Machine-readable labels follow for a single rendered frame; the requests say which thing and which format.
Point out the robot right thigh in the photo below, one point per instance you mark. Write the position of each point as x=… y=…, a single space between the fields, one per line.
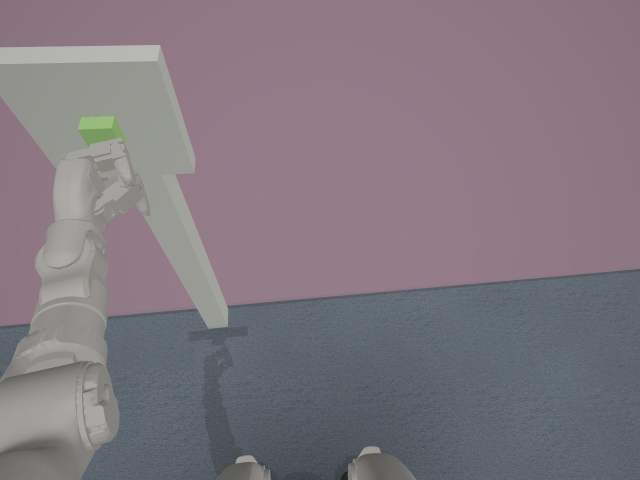
x=378 y=466

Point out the panel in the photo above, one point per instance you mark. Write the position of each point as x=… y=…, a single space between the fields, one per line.
x=49 y=89

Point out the robot left forearm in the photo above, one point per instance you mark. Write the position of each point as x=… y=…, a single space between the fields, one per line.
x=70 y=317

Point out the button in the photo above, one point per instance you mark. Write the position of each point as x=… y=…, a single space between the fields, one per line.
x=99 y=129

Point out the left robot hand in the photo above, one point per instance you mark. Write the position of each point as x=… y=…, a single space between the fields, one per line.
x=79 y=192

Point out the right robot shin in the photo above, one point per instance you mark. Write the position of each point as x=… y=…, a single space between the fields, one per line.
x=369 y=449

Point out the left robot upper arm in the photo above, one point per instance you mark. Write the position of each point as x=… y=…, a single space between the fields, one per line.
x=52 y=421

